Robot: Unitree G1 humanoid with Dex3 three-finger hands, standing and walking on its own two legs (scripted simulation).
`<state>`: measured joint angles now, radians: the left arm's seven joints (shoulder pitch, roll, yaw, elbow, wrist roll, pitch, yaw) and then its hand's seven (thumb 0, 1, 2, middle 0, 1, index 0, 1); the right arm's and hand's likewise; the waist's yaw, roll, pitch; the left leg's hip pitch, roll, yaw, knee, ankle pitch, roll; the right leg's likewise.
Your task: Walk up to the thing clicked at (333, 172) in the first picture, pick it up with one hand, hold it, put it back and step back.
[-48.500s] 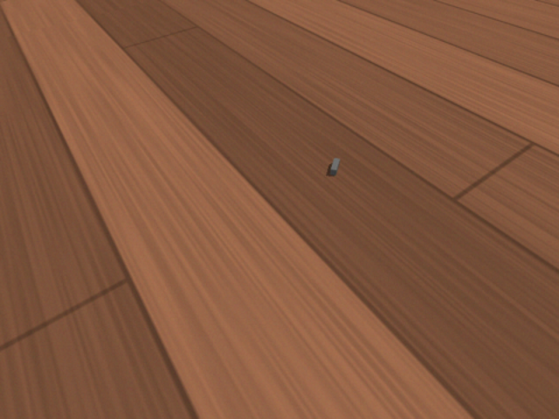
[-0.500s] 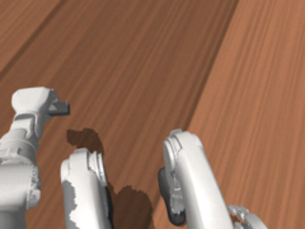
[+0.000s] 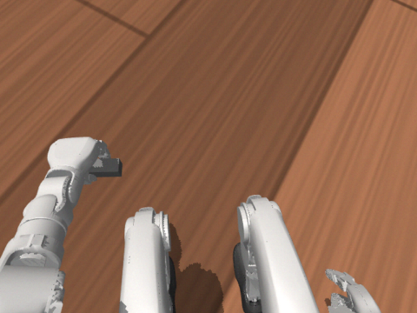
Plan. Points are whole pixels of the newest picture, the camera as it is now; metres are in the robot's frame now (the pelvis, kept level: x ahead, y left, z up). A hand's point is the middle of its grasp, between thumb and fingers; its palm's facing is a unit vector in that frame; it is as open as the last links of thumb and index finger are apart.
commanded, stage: lift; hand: left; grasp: from above
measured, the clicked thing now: (98, 168) +0.43 +0.24 -0.16
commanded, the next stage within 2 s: hold in 1.14 s
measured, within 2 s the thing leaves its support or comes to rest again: neither
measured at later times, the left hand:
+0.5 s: hand (22, 165) +0.35 +0.25 +0.09, palm faces -0.43 -0.08 -0.90, open 6.5 cm
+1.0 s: hand out of the picture +0.37 +0.24 +0.21, palm faces -0.42 -0.08 -0.90, open 6.5 cm
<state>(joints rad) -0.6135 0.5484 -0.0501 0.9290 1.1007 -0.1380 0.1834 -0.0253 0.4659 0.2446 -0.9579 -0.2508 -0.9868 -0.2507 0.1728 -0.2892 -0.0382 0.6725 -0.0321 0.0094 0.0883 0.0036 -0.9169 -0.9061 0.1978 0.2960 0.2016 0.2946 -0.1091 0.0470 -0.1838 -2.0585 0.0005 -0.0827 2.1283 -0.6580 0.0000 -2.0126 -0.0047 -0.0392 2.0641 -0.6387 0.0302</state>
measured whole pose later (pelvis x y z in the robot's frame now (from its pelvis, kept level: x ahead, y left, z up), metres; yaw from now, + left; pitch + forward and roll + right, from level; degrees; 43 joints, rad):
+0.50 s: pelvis +0.02 +0.00 +0.17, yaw +2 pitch +23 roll -3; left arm -0.31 0.47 -0.14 0.64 0.99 0.00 0.09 -0.02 0.46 0.25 -0.96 -0.25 -0.99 -0.25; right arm 0.18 -0.23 -0.02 0.67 0.05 0.03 -0.04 0.01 -0.91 -0.91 0.20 0.30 0.20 0.30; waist -0.07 0.04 -0.19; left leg -1.38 0.02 -0.04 1.55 -0.58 0.00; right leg -1.36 0.00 -0.01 1.50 -0.55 0.03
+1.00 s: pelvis +0.06 +0.00 +0.29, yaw +2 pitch +13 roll -1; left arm -0.29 0.40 -0.18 0.75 1.01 0.01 0.15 -0.02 0.47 0.24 -0.97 -0.23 -1.00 -0.23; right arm 0.24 -0.23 -0.04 0.72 0.05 -0.01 -0.06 0.01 -0.91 -0.91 0.20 0.30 0.20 0.30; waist -0.05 0.03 -0.11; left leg -0.80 0.02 0.00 1.02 -0.44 0.00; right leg -0.79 0.00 0.02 0.98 -0.41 0.02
